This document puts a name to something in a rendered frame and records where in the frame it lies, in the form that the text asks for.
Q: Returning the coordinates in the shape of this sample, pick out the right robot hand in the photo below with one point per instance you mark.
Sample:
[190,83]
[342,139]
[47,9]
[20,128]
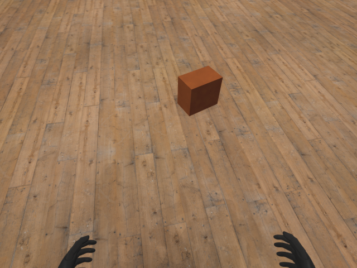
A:
[299,255]

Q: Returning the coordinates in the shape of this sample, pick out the carton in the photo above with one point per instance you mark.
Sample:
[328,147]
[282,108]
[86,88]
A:
[198,90]

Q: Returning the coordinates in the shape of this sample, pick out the left robot hand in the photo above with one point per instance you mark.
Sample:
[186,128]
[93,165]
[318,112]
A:
[71,258]

